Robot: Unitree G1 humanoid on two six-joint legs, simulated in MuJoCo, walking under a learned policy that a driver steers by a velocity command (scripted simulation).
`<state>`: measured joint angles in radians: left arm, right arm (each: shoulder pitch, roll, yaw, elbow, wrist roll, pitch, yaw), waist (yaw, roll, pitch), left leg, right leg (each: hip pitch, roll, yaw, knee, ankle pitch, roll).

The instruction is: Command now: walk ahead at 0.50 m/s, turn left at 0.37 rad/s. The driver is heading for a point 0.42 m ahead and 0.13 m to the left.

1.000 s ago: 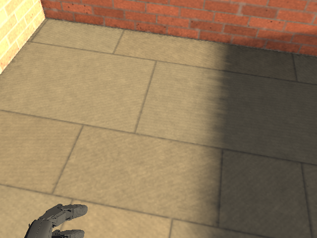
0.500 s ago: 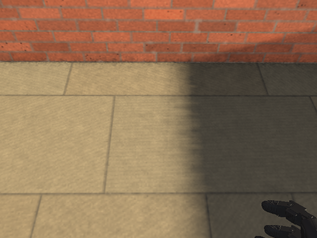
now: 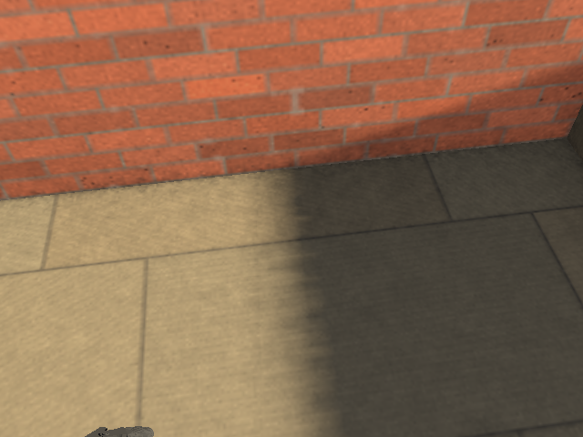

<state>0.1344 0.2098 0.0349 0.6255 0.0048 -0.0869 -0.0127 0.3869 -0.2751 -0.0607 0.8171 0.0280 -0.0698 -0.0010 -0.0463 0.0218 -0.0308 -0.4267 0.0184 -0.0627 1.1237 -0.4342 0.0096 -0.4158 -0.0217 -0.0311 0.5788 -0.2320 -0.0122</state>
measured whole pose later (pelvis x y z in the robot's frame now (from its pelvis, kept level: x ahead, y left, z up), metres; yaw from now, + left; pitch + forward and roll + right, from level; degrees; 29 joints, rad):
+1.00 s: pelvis +0.37 +0.10 +0.00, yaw +20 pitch +2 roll +0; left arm 0.14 0.21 0.05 0.79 0.01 -0.02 0.01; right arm 0.20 -0.21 -0.04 0.81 -0.02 -0.01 -0.01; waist -0.01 0.01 -0.01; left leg -0.21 -0.06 -0.03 0.54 -0.36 0.04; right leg -0.38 -0.02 0.01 0.55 -0.20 0.01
